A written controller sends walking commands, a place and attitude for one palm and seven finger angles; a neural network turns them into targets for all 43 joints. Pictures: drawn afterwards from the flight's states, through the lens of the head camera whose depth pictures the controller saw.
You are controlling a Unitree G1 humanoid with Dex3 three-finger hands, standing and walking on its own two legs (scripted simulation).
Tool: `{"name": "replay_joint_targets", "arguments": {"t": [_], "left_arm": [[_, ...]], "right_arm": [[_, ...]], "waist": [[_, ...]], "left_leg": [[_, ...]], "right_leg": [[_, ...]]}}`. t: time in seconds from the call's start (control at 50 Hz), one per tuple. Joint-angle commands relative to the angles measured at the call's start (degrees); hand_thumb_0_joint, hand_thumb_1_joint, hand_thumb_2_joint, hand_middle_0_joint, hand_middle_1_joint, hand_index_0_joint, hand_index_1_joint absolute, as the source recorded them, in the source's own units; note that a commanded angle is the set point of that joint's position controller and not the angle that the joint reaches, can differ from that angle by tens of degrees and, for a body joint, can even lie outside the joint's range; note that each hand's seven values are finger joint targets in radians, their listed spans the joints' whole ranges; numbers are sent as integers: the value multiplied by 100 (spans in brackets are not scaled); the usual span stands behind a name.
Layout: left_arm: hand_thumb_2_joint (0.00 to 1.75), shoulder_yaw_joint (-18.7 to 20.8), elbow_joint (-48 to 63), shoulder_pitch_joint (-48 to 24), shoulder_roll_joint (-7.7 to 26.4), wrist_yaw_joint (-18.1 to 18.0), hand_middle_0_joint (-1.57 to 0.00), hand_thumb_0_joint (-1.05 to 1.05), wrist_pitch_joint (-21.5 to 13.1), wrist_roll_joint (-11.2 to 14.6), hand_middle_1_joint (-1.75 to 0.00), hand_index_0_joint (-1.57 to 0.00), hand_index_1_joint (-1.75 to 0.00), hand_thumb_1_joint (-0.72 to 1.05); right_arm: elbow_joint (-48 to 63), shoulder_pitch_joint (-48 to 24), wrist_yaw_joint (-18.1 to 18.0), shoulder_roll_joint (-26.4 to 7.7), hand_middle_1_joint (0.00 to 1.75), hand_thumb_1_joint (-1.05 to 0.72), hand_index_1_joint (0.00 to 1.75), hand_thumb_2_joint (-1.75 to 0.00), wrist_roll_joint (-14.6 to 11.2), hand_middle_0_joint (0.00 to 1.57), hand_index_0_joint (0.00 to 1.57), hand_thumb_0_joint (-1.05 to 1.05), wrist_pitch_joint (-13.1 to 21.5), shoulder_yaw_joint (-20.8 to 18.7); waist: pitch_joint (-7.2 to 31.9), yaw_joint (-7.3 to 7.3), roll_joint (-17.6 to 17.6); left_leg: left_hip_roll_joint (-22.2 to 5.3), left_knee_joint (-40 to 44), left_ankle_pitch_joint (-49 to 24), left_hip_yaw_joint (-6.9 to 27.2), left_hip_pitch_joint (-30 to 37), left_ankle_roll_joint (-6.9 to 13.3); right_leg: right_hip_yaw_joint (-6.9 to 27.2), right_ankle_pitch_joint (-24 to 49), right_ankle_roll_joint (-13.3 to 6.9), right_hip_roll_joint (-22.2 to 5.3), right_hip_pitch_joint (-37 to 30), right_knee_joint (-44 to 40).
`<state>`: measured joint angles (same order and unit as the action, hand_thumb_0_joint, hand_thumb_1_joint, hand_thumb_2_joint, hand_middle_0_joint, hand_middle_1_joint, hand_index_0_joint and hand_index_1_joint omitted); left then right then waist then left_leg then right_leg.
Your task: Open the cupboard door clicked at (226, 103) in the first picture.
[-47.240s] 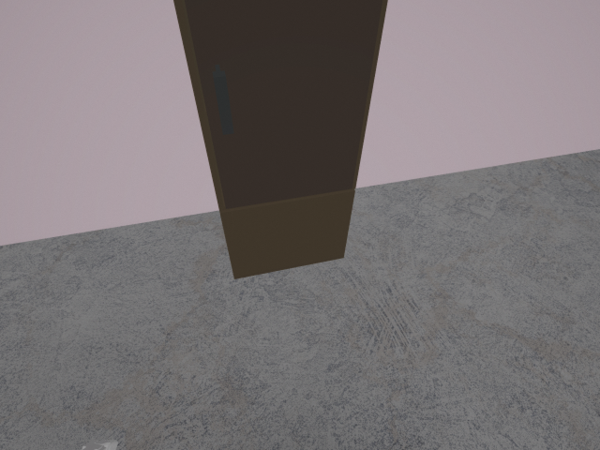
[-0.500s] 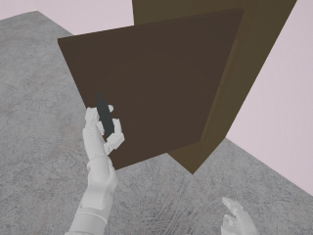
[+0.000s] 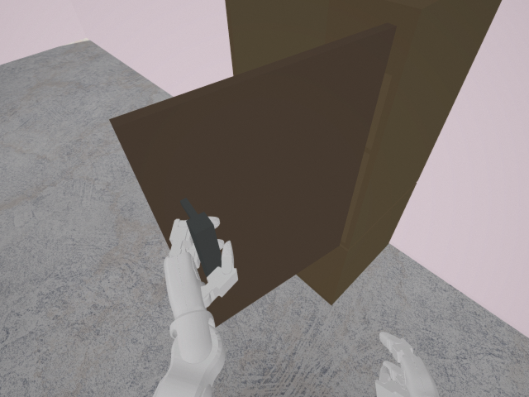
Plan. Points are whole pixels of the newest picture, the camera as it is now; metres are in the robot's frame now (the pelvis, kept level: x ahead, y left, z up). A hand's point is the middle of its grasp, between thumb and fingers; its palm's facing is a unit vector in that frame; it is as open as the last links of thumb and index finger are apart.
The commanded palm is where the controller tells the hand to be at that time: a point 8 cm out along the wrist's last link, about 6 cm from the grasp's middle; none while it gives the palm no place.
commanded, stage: open thumb and fingers to let go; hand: left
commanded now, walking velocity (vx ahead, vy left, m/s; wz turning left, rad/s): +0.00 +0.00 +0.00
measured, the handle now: (201, 242) +0.33 +0.11 +0.08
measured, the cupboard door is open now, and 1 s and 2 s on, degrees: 81 79 79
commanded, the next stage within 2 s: slide the hand sideways off the handle in 0.68 s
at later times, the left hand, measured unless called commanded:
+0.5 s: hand (215, 268) +0.28 +0.09 +0.08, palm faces +0.32 -0.95 +0.02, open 13.9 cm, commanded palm +0.24 +0.13 +0.07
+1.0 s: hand (205, 287) +0.25 +0.10 +0.07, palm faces -0.16 -0.99 -0.05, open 16.3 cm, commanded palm +0.24 +0.13 +0.07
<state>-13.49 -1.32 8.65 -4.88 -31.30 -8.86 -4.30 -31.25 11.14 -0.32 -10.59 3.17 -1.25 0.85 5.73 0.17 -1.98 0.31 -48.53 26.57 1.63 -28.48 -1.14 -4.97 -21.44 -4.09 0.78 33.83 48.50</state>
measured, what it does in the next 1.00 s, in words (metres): stands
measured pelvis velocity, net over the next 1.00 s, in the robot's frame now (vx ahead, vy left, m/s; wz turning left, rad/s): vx -0.02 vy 0.03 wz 0.00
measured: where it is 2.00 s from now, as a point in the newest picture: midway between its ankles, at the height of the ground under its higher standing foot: outside the picture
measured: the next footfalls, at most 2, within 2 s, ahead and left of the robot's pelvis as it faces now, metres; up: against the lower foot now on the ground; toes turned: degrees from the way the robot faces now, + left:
none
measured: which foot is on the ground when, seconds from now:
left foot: down 0.00-1.00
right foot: down 0.00-1.00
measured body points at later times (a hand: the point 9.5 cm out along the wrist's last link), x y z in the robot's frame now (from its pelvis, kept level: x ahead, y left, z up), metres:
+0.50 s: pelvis -0.02 +0.01 +0.00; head +0.00 +0.00 +0.45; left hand +0.26 +0.14 +0.08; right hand +0.15 -0.21 -0.09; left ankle -0.02 +0.14 -0.70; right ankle +0.04 -0.07 -0.70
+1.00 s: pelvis -0.02 +0.03 +0.00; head +0.00 +0.02 +0.45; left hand +0.26 +0.15 +0.08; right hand +0.15 -0.19 -0.09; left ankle -0.02 +0.14 -0.70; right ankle +0.04 -0.07 -0.70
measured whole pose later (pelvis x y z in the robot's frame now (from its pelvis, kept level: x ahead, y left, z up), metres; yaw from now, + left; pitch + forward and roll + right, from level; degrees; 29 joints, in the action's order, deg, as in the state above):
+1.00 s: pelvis -0.02 +0.03 +0.00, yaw +0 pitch +5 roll +0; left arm -11.9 -4.0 3.8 6.4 -1.1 -13.3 4.5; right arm -28.9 13.8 -1.6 -12.4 -0.8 1.1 2.4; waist 3.3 -0.7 -2.2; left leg 2.1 -51.2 26.0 0.6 -30.4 1.4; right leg -3.9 -19.9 -1.8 -0.9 34.9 49.4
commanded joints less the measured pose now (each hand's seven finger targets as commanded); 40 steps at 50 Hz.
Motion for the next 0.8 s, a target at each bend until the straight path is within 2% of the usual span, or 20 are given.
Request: {"name": "replay_joint_targets", "arguments": {"t": [0.0, 0.08, 0.1, 0.14, 0.16, 0.18, 0.24, 0.28, 0.3, 0.32, 0.38, 0.42, 0.46, 0.5, 0.56, 0.58, 0.6, 0.64, 0.76, 0.78], "left_arm": [[66, 222, 1169, -1204, -63, 33, -36, 0, -408, -63, -129, -36, -129, 34], [54, 243, 1048, -1271, -55, 153, -34, 0, -479, -11, -126, -34, -126, 6], [51, 153, 1057, -1276, -149, 204, -33, 0, -484, 23, -125, -33, -125, -1], [45, 225, 926, -1493, -35, 254, -32, 0, -491, 42, -124, -32, -124, -15], [42, 287, 940, -1488, 1, 272, -32, 0, -503, 85, -123, -32, -123, -22], [39, 290, 951, -1692, 42, 282, -32, 0, -523, 74, -122, -32, -122, -29], [30, 295, 845, -1593, -21, 277, -30, 0, -526, 125, -120, -30, -120, -50], [30, 371, 807, -1743, 45, 272, -30, 0, -553, 156, -120, -30, -120, -50], [30, 375, 858, -1693, 40, 271, -29, 0, -574, 143, -115, -29, -115, -50], [30, 316, 870, -1719, -22, 255, -28, 0, -589, 129, -110, -28, -110, -50], [30, 351, 755, -1752, -3, 191, -26, 0, -583, 111, -95, -26, -95, -50], [30, 232, 774, -1793, -129, 146, -24, 0, -584, 81, -85, -24, -85, -50], [30, 330, 648, -1774, -34, 87, -22, 0, -554, 40, -75, -22, -75, -50], [30, 253, 695, -1855, -111, 41, -21, 0, -542, -4, -65, -21, -65, -50], [30, 215, 659, -1814, -170, -23, -18, 0, -490, -29, -50, -18, -50, -50], [30, 144, 655, -1954, -244, -51, -18, 0, -472, -55, -45, -18, -45, -50], [30, 94, 665, -2005, -306, -79, -17, 0, -460, -62, -40, -17, -40, -50], [30, 156, 550, -1940, -251, -143, -15, 0, -398, -116, -30, -15, -30, -50], [30, 63, 580, -2017, -408, -193, -15, 0, -297, -100, -30, -15, -30, -50], [30, -1065, 567, -2022, 72, 985, -15, 0, -562, -659, -30, -15, -30, -50]], "right_arm": [[872, -601, -61, -402, 30, -90, 30, -90, -22, 20, 20, 0, 296, -158], [840, -585, -61, -427, 30, -90, 30, -90, -22, 20, 20, 0, 322, -173], [860, -594, -56, -432, 30, -90, 30, -90, -20, 20, 20, 0, 331, -158], [829, -599, -76, -456, 30, -90, 30, -90, -34, 20, 20, 0, 334, -160], [850, -635, -85, -453, 30, -90, 30, -90, -35, 20, 20, 0, 343, -157], [827, -642, -91, -454, 30, -90, 30, -90, -46, 20, 20, 0, 339, -153], [845, -631, -74, -463, 30, -90, 30, -90, -57, 20, 20, 0, 366, -158], [830, -647, -86, -463, 30, -90, 30, -90, -55, 20, 20, 0, 367, -158], [844, -652, -78, -461, 30, -90, 30, -90, -61, 20, 20, 0, 367, -164], [847, -633, -68, -457, 30, -90, 30, -90, -56, 20, 20, 0, 375, -164], [841, -632, -63, -475, 30, -90, 30, -90, -57, 20, 20, 0, 369, -164], [867, -611, -51, -480, 30, -90, 30, -90, -43, 20, 20, 0, 372, -160], [845, -617, -57, -487, 30, -90, 30, -90, -45, 20, 20, 0, 345, -164], [849, -595, -51, -478, 30, -90, 30, -90, -38, 20, 20, 0, 337, -169], [877, -604, -41, -492, 30, -90, 30, -90, -38, 20, 20, 0, 309, -167], [873, -613, -33, -481, 30, -90, 30, -90, -36, 20, 20, 0, 304, -153], [877, -594, -28, -483, 30, -90, 30, -90, -31, 20, 20, 0, 301, -156], [869, -607, -29, -490, 30, -90, 30, -90, -34, 20, 20, 0, 267, -159], [863, -646, -13, -472, 30, -90, 30, -90, -46, 20, 20, 0, 214, -151], [653, -241, 12, -690, 30, -90, 30, -90, -87, 20, 20, 0, 221, -140]], "waist": [[1078, 21, 815], [1033, 42, 820], [1013, 42, 772], [902, 84, 860], [916, 45, 854], [920, 74, 787], [946, 21, 723], [940, 34, 824], [968, -16, 677], [987, 8, 658], [931, -5, 681], [963, 7, 679], [946, -15, 669], [972, -6, 562], [995, -34, 609], [941, -5, 525], [980, 0, 597], [955, -39, 575], [972, -24, 556], [624, 479, 845]], "left_leg": [[165, 462, -931, -150, -379, 174], [140, 485, -916, -129, -362, 178], [146, 503, -858, -129, -381, 180], [145, 489, -744, -109, -401, 191], [149, 491, -688, -118, -436, 191], [152, 511, -644, -115, -416, 190], [156, 535, -618, -106, -405, 188], [154, 537, -588, -108, -436, 192], [156, 563, -602, -117, -418, 185], [155, 583, -618, -122, -375, 192], [143, 617, -572, -102, -402, 187], [141, 637, -604, -100, -368, 193], [129, 660, -623, -89, -368, 188], [118, 654, -678, -99, -317, 181], [99, 701, -702, -74, -298, 170], [96, 708, -698, -64, -286, 168], [93, 707, -693, -54, -289, 169], [86, 722, -716, -36, -272, 161], [66, 714, -776, -30, -239, 142], [41, 612, -821, -32, -88, 251]], "right_leg": [[905, 877, 330, -407, -1522, -1237], [887, 852, 332, -411, -1479, -1236], [881, 728, 334, -415, -1465, -1255], [935, 417, 336, -430, -1376, -1361], [978, 279, 343, -445, -1379, -1395], [976, 140, 321, -443, -1350, -1402], [928, 36, 302, -419, -1331, -1406], [935, -53, 308, -424, -1318, -1411], [909, -56, 282, -411, -1317, -1385], [824, -8, 272, -384, -1285, -1334], [743, -82, 257, -354, -1198, -1290], [638, -11, 246, -317, -1147, -1210], [592, 35, 224, -292, -1118, -1157], [537, 128, 210, -269, -1064, -1101], [429, 170, 190, -224, -1040, -1002], [411, 164, 184, -218, -966, -987], [382, 157, 186, -207, -957, -958], [347, 165, 164, -184, -935, -938], [299, 218, 152, -163, -883, -878], [445, 662, 183, -202, -586, -801]]}}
